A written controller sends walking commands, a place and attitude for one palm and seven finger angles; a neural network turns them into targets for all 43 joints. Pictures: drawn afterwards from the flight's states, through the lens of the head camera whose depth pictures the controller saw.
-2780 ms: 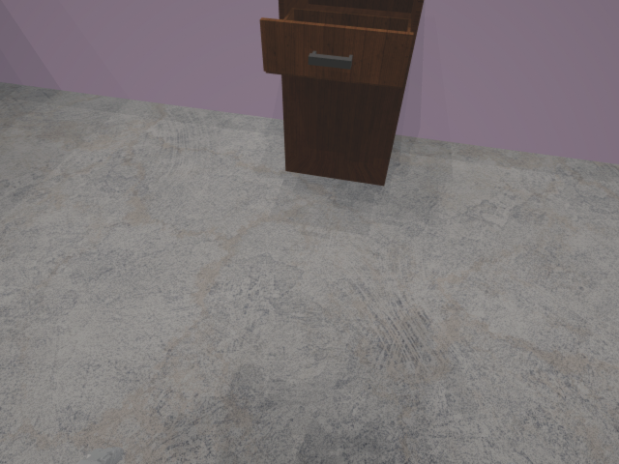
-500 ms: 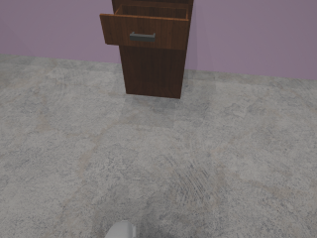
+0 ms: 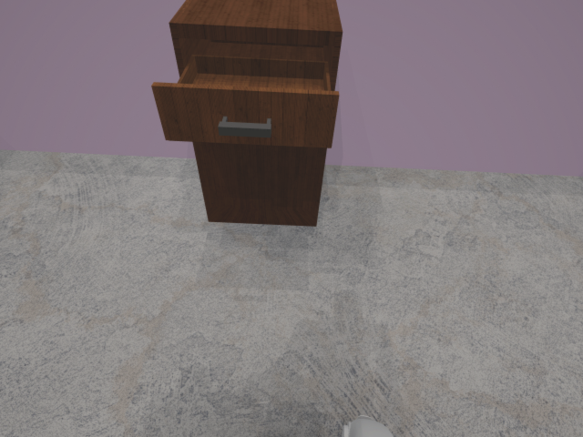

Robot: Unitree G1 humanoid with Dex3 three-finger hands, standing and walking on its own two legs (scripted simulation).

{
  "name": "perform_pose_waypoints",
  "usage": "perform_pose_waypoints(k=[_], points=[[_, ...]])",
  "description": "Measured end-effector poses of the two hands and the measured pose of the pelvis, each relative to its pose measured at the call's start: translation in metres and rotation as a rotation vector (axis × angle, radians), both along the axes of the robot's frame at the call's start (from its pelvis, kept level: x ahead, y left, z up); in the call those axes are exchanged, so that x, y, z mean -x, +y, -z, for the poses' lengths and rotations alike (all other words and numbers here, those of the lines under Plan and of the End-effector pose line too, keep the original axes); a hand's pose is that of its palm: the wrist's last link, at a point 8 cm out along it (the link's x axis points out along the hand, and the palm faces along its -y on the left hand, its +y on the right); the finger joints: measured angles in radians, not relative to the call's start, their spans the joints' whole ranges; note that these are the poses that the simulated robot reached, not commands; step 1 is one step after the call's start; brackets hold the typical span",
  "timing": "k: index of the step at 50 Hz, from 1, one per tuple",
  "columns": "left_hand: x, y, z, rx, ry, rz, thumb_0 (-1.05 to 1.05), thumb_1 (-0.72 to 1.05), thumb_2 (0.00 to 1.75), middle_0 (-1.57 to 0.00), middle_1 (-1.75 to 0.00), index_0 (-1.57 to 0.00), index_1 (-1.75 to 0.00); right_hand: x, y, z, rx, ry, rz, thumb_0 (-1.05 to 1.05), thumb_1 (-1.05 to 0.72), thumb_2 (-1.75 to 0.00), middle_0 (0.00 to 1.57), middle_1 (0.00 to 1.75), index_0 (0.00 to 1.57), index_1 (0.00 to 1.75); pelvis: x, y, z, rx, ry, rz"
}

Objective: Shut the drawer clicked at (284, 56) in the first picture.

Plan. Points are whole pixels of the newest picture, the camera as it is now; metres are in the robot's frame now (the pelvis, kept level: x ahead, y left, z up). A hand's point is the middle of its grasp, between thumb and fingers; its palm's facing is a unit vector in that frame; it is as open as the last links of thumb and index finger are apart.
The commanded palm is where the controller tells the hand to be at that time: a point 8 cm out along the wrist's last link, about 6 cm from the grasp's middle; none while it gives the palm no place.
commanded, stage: walk to a spot facing it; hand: left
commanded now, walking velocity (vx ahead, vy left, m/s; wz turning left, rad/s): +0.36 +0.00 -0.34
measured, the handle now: (246, 125) +0.83 +0.17 -0.03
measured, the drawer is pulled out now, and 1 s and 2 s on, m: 0.30 0.30 0.30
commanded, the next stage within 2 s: turn to face it in 0.22 s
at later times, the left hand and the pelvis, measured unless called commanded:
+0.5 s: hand (239, 354) +0.29 +0.11 -0.17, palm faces -0.08 -0.97 -0.22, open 7.2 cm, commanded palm none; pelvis +0.19 -0.06 +0.00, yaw -5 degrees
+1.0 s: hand (234, 367) +0.27 +0.12 -0.18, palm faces +0.07 -0.98 -0.19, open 7.4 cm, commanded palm none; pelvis +0.29 -0.06 -0.01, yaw +1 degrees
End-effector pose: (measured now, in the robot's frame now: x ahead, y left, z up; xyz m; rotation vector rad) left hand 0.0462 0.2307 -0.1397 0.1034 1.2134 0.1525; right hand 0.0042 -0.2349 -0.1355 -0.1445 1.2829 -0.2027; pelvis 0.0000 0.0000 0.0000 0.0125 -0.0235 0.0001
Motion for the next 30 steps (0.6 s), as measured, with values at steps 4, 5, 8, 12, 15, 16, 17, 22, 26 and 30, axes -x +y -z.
perform_pose_waypoints(k=[4, 5, 8, 12, 15, 16, 17, 22, 26, 30], points=[[-0.056, -0.008, -0.005, 0.000, -0.008, 0.063, 0.00, 0.91, 0.90, -0.20, -0.30, -0.19, -0.30, 0.015, 0.006, 0.002, -0.030, 0.093, 0.071, 0.00, -0.92, -0.90, 0.20, 0.30, 0.20, 0.30, -0.032, -0.004, -0.002, -0.004, 0.001, 0.026], [-0.070, -0.012, -0.005, 0.000, -0.007, 0.081, 0.00, 0.91, 0.90, -0.20, -0.30, -0.19, -0.30, 0.019, 0.007, 0.003, -0.038, 0.117, 0.089, 0.00, -0.92, -0.90, 0.20, 0.30, 0.20, 0.30, -0.041, -0.006, -0.002, -0.005, 0.002, 0.034], [-0.115, -0.026, -0.005, -0.003, -0.004, 0.140, 0.01, 0.91, 0.90, -0.20, -0.30, -0.19, -0.30, 0.028, 0.011, 0.005, -0.065, 0.192, 0.147, 0.00, -0.92, -0.90, 0.20, 0.30, 0.20, 0.30, -0.067, -0.015, 0.000, -0.008, 0.007, 0.061], [-0.180, -0.054, 0.000, -0.008, -0.024, 0.221, 0.01, 0.91, 0.90, -0.20, -0.30, -0.19, -0.30, 0.033, 0.013, 0.009, -0.103, 0.299, 0.218, 0.01, -0.91, -0.90, 0.20, 0.30, 0.20, 0.30, -0.105, -0.033, 0.008, -0.007, 0.013, 0.096], [-0.221, -0.074, 0.007, -0.012, -0.086, 0.238, 0.01, 0.91, 0.90, -0.20, -0.30, -0.19, -0.30, 0.026, 0.007, 0.017, -0.133, 0.369, 0.245, 0.01, -0.91, -0.90, 0.20, 0.30, 0.20, 0.30, -0.132, -0.050, 0.019, 0.000, 0.009, 0.102], [-0.229, -0.078, 0.007, -0.009, -0.100, 0.230, 0.01, 0.91, 0.90, -0.20, -0.30, -0.19, -0.30, 0.017, 0.003, 0.018, -0.136, 0.376, 0.243, 0.01, -0.91, -0.90, 0.20, 0.30, 0.20, 0.30, -0.139, -0.053, 0.020, 0.004, 0.005, 0.102], [-0.233, -0.082, 0.006, -0.007, -0.105, 0.220, 0.01, 0.91, 0.90, -0.20, -0.30, -0.19, -0.30, 0.005, -0.002, 0.018, -0.134, 0.372, 0.241, 0.01, -0.91, -0.90, 0.20, 0.30, 0.20, 0.30, -0.145, -0.056, 0.019, 0.008, 0.000, 0.104], [-0.242, -0.078, -0.002, -0.043, -0.080, 0.154, -0.02, 0.94, 0.90, -0.20, -0.30, -0.20, -0.30, -0.087, -0.031, 0.019, -0.088, 0.224, 0.192, 0.01, -0.91, -0.90, 0.20, 0.30, 0.20, 0.30, -0.176, -0.063, 0.008, 0.025, 0.004, 0.095], [-0.244, -0.068, -0.002, -0.053, -0.026, 0.144, -0.02, 0.95, 0.90, -0.20, -0.30, -0.20, -0.30, -0.165, -0.043, 0.015, -0.059, 0.078, 0.139, 0.01, -0.91, -0.90, 0.19, 0.30, 0.20, 0.30, -0.198, -0.062, 0.004, 0.033, 0.007, 0.080], [-0.241, -0.060, 0.010, -0.023, 0.020, 0.093, -0.01, 0.94, 0.90, -0.20, -0.30, -0.20, -0.30, -0.222, -0.051, 0.011, -0.002, 0.018, 0.071, 0.02, -0.94, -0.90, 0.19, 0.30, 0.20, 0.30, -0.221, -0.053, 0.008, 0.053, -0.007, 0.058]])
